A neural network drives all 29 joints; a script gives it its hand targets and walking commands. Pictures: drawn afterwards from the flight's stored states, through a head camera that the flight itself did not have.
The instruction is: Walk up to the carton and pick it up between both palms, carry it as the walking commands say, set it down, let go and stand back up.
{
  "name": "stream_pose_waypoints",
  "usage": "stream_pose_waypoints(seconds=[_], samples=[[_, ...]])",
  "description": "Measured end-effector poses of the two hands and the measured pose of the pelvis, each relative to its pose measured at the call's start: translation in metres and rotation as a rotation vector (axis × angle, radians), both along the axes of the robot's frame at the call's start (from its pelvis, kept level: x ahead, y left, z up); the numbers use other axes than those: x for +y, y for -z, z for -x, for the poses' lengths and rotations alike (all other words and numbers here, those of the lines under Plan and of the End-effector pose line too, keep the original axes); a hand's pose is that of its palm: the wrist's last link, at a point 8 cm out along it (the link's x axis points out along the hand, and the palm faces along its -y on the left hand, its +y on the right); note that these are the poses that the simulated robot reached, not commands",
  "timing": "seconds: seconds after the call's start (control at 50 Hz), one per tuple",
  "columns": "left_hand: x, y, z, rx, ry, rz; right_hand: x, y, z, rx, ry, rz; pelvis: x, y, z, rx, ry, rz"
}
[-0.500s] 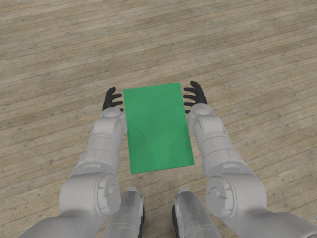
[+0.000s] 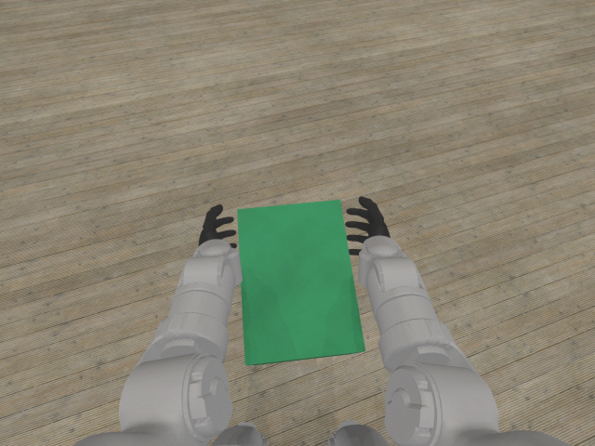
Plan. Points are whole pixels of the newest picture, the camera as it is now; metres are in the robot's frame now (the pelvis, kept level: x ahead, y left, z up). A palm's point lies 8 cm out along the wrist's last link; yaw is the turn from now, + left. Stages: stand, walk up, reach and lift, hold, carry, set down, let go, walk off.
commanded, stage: reach and lift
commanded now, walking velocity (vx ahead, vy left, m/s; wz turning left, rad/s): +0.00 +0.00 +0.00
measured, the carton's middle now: (296, 287) +0.35 +0.03 -0.07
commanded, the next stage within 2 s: hold in 1.88 s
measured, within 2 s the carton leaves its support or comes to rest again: neither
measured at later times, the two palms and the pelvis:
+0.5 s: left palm (206, 241) +0.34 +0.14 +0.08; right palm (390, 235) +0.35 -0.09 +0.09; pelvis +0.01 +0.00 +0.01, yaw +0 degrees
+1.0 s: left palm (214, 240) +0.34 +0.13 +0.08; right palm (398, 239) +0.34 -0.10 +0.09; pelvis +0.01 +0.00 +0.01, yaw +0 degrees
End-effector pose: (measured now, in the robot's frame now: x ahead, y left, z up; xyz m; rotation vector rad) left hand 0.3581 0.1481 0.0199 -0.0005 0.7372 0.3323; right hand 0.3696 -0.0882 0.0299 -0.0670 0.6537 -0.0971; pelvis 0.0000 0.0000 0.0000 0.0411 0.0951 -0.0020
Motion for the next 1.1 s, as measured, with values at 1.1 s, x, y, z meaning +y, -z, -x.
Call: stream_pose_waypoints(seconds=[1.1], samples=[[-0.015,-0.059,0.015,0.005,0.061,0.005,-0.017,-0.055,0.029,0.003,0.043,-0.003,0.004,-0.015,-0.009,-0.156,0.007,0.007]])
